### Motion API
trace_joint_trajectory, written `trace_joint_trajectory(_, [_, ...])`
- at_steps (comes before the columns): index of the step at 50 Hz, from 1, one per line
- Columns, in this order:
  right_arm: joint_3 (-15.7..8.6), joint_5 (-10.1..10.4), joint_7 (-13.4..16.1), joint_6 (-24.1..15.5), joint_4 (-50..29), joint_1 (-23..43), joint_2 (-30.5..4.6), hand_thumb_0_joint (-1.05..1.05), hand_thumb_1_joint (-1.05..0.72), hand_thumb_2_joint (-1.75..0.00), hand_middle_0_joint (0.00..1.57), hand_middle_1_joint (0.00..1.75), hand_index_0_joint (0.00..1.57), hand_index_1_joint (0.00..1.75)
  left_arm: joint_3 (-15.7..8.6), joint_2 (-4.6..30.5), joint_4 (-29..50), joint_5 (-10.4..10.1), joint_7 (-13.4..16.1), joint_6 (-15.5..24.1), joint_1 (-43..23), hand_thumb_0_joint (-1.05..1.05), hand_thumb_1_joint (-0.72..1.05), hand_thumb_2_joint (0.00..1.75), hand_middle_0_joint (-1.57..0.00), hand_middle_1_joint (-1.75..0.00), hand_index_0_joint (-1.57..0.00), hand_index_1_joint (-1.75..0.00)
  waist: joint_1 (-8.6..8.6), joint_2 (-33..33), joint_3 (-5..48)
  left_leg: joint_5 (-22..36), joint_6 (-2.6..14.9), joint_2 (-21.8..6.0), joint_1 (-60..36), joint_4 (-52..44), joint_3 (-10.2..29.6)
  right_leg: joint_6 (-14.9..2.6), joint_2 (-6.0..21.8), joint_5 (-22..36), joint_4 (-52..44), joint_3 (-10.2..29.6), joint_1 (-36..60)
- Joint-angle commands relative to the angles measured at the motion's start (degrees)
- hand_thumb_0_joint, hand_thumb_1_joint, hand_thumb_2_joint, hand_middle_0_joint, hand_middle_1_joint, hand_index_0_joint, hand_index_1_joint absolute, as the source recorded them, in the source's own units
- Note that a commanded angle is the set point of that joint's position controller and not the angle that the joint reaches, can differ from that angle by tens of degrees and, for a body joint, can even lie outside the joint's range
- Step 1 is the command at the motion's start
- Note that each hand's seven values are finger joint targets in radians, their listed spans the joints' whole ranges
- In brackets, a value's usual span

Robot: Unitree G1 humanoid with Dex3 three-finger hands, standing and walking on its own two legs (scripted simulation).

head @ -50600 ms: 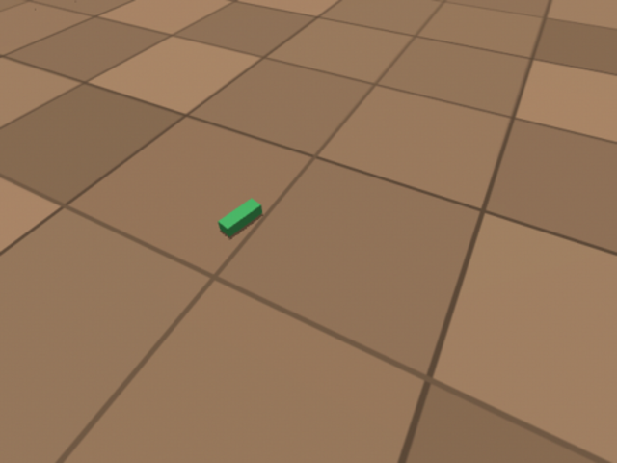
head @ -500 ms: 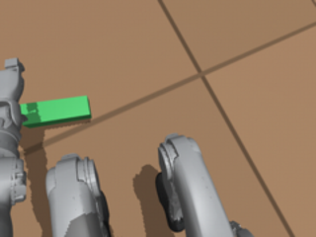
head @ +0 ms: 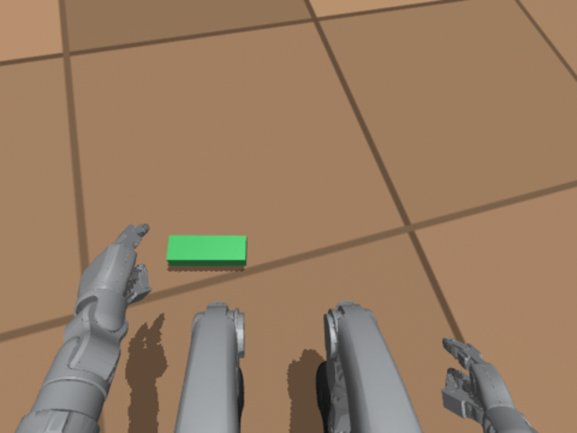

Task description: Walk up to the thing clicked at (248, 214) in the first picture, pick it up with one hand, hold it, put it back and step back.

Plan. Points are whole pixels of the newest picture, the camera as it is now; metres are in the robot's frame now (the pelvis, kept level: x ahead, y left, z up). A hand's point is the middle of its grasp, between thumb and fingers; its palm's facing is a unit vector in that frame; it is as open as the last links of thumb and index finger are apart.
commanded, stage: home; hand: left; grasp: from above
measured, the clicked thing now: (208, 250) +0.50 +0.19 -0.47
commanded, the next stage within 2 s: none
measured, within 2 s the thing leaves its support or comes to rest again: neither
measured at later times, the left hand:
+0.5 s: hand (89, 317) +0.25 +0.20 +0.11, palm faces +0.11 -0.96 -0.24, open 7.4 cm
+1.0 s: hand (41, 341) +0.23 +0.19 +0.17, palm faces +0.14 -0.97 -0.19, open 7.4 cm
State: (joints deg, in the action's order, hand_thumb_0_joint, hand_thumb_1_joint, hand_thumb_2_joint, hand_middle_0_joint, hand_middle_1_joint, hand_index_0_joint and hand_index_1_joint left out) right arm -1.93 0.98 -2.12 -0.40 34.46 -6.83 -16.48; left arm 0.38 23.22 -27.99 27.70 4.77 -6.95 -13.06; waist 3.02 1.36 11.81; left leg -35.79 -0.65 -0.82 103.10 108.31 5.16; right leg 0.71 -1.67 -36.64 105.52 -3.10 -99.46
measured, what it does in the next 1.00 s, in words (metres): rises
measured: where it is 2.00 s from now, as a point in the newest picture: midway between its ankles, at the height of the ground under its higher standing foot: (282, 428)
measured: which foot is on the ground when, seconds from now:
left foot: down 0.00-1.00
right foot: down 0.00-1.00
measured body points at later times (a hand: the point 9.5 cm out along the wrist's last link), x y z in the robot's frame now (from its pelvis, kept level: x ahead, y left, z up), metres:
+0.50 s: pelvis +0.06 +0.00 +0.18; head +0.12 +0.02 +0.62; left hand +0.24 +0.25 +0.12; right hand +0.22 -0.22 +0.09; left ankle +0.09 +0.12 -0.46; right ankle +0.09 -0.13 -0.46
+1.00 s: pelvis +0.09 +0.00 +0.22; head +0.10 +0.01 +0.67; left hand +0.22 +0.25 +0.19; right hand +0.28 -0.22 +0.17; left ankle +0.09 +0.12 -0.46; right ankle +0.09 -0.13 -0.46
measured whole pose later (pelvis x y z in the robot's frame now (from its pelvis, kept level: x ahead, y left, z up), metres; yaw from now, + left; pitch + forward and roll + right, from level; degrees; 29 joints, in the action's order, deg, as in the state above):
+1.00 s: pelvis +0.09 +0.00 +0.22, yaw +5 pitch +10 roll -3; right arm 2.3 0.7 10.3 -13.4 29.1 -16.1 -12.9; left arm -2.0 12.2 6.6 -3.0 0.9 -26.0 28.9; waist 2.3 2.5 9.8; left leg -27.6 -0.4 -0.6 40.2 57.9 4.2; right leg 0.5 -0.6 -28.0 54.2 -2.8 -36.0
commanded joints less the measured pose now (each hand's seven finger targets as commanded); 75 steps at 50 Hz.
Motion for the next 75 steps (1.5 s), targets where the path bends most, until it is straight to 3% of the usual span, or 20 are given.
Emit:
trace_joint_trajectory(1, [-2.53,0.85,3.09,-4.19,-5.59,-2.35,-7.95,0.0,-0.9,-0.9,0.2,0.3,0.2,0.3,-2.53,7.44,20.69,-6.71,2.17,-0.41,-8.66,0.0,0.9,0.9,-0.2,-0.3,-0.2,-0.3,1.72,8.8,27.39,-3.69,1.74,0.01,-31.39,-23.7,0.92,-2.3,-0.87,2.66,-19.57,0.07,19.08])
trace_joint_trajectory(2, [-2.2,0.91,3.54,-4.56,-5.44,-1.82,-7.68,0.0,-0.9,-0.9,0.2,0.3,0.2,0.3,-2.43,6.01,17.23,-8.13,2.2,-1.66,-4.02,0.0,0.9,0.9,-0.2,-0.3,-0.2,-0.3,1.82,6.48,23.23,-4.89,1.79,-0.03,-31.59,-25.29,1.01,-2.18,-0.94,1.55,-21.47,0.2,19.34])
trace_joint_trajectory(3, [-1.85,1.06,3.89,-5.02,-5.62,-1.17,-7.42,0.0,-0.9,-0.9,0.2,0.3,0.2,0.3,-1.76,5.43,19.47,-9.82,2.0,-2.26,-3.61,0.0,0.9,0.9,-0.2,-0.3,-0.2,-0.3,1.73,7.0,22.12,-5.11,1.76,-0.12,-32.82,-26.74,1.17,-2.24,-0.92,1.33,-22.5,0.22,20.01])
trace_joint_trajectory(7, [-0.82,1.43,5.34,-6.59,-7.4,0.03,-6.59,0.0,-0.9,-0.9,0.2,0.3,0.2,0.3,-2.97,4.14,23.55,-16.18,1.69,-5.02,3.12,0.0,0.9,0.9,-0.2,-0.3,-0.2,-0.3,1.5,6.28,19.53,-5.91,1.88,0.09,-38.36,-32.75,1.91,-2.07,-0.7,0.6,-28.05,0.78,25.87])
trace_joint_trajectory(8, [-0.73,1.48,5.71,-6.97,-7.34,-0.11,-6.42,0.0,-0.9,-0.9,0.2,0.3,0.2,0.3,-2.51,3.28,24.0,-17.62,1.45,-5.67,4.41,0.0,0.9,0.9,-0.2,-0.3,-0.2,-0.3,1.75,6.96,18.34,-5.36,1.73,0.0,-40.04,-34.28,1.79,-2.08,-0.62,1.06,-29.35,0.86,26.68])
trace_joint_trajectory(11, [-0.11,1.65,6.72,-7.86,-8.78,-0.57,-5.4,0.0,-0.9,-0.9,0.2,0.3,0.2,0.3,-4.31,2.82,27.14,-21.89,1.51,-7.41,10.08,0.0,0.9,0.9,-0.2,-0.3,-0.2,-0.3,1.21,5.75,17.76,-2.62,1.76,0.18,-43.92,-37.79,1.54,-2.05,-0.53,2.72,-33.89,0.94,32.73])
trace_joint_trajectory(16, [1.32,2.02,8.66,-8.86,-10.4,-2.42,-3.72,0.0,-0.9,-0.9,0.2,0.3,0.2,0.3,-4.95,-0.24,30.91,-26.4,1.42,-11.14,18.77,0.0,0.9,0.9,-0.2,-0.3,-0.2,-0.3,1.15,3.89,13.9,3.37,1.86,0.49,-49.44,-43.69,0.11,-2.02,-0.38,6.65,-42.08,1.26,42.77])
trace_joint_trajectory(19, [1.78,2.11,10.14,-9.65,-10.81,-4.22,-3.09,0.0,-0.9,-0.9,0.2,0.3,0.2,0.3,-5.68,-2.1,33.9,-28.97,1.13,-13.36,23.92,0.0,0.9,0.9,-0.2,-0.3,-0.2,-0.3,1.22,2.75,13.26,9.92,1.69,0.51,-53.93,-46.46,-0.43,-1.88,-0.38,11.84,-46.0,1.15,49.03])
trace_joint_trajectory(23, [2.06,1.77,11.72,-10.91,-11.8,-5.88,-2.62,0.0,-0.9,-0.9,0.2,0.3,0.2,0.3,-6.09,-3.7,38.69,-31.12,0.61,-15.01,30.1,0.0,0.9,0.9,-0.2,-0.3,-0.2,-0.3,0.66,3.23,11.52,16.72,1.33,0.5,-60.38,-50.83,-0.97,-1.7,-0.44,17.46,-50.36,0.58,54.94])
trace_joint_trajectory(29, [1.79,0.88,13.33,-12.59,-13.2,-7.79,-1.86,0.0,-0.9,-0.9,0.2,0.3,0.2,0.3,-6.42,-4.84,44.94,-31.98,-0.38,-16.42,39.17,0.0,0.9,0.9,-0.2,-0.3,-0.2,-0.3,0.23,2.69,8.04,23.36,1.34,0.74,-66.58,-55.53,-1.62,-1.39,-0.41,23.62,-56.48,0.23,62.33])
trace_joint_trajectory(31, [1.73,0.64,13.59,-13.12,-13.41,-8.13,-1.96,0.0,-0.9,-0.9,0.2,0.3,0.2,0.3,-5.43,-5.36,45.42,-31.7,-0.94,-16.69,40.59,0.0,0.9,0.9,-0.2,-0.3,-0.2,-0.3,0.54,1.98,6.63,25.0,1.43,0.71,-67.8,-56.37,-1.78,-1.25,-0.43,25.11,-57.39,0.04,63.01])
trace_joint_trajectory(37, [1.37,-0.03,13.8,-14.58,-14.06,-7.26,-2.45,0.0,-0.9,-0.9,0.2,0.3,0.2,0.3,-5.14,-5.46,46.4,-31.17,-2.49,-17.06,41.94,0.0,0.9,0.9,-0.2,-0.3,-0.2,-0.3,0.42,0.26,0.68,20.47,1.73,0.87,-68.19,-59.36,-2.03,-0.78,-0.3,20.5,-60.62,-0.61,63.11])
trace_joint_trajectory(41, [1.15,-0.3,13.61,-15.62,-13.81,-7.33,-2.95,0.0,-0.9,-0.9,0.2,0.3,0.2,0.3,-5.13,-5.32,45.3,-30.83,-3.31,-16.8,40.9,0.0,0.9,0.9,-0.2,-0.3,-0.2,-0.3,0.22,0.57,-0.67,20.39,1.54,0.87,-68.71,-59.75,-2.22,-0.79,-0.11,20.14,-60.51,-0.76,63.05])
trace_joint_trajectory(50, [1.01,-0.66,13.26,-16.42,-13.5,-6.9,-3.24,0.0,-0.9,-0.9,0.2,0.3,0.2,0.3,-5.62,-4.49,46.26,-30.16,-3.35,-15.9,40.41,0.0,0.9,0.9,-0.2,-0.3,-0.2,-0.3,-0.33,2.56,2.13,22.97,1.26,0.94,-71.11,-59.52,-2.36,-0.79,0.08,22.77,-59.81,-0.4,64.68])
trace_joint_trajectory(61, [1.27,-0.57,13.14,-16.48,-13.65,-6.07,-3.31,0.0,-0.9,-0.9,0.2,0.3,0.2,0.3,-5.64,-4.48,45.83,-30.62,-3.22,-15.56,40.41,0.0,0.9,0.9,-0.2,-0.3,-0.2,-0.3,-0.74,1.46,0.49,17.63,1.51,0.77,-69.03,-60.78,-1.8,-0.85,-0.09,17.98,-60.53,-0.68,64.21])
trace_joint_trajectory(75, [1.08,-0.68,13.38,-16.65,-13.12,-6.5,-3.25,0.0,-0.9,-0.9,0.2,0.3,0.2,0.3,-5.44,-4.44,46.08,-30.46,-3.15,-15.23,40.5,0.0,0.9,0.9,-0.2,-0.3,-0.2,-0.3,-0.49,1.86,1.8,18.44,1.45,0.7,-69.59,-60.13,-2.36,-0.84,-0.02,18.67,-60.19,-0.36,64.29])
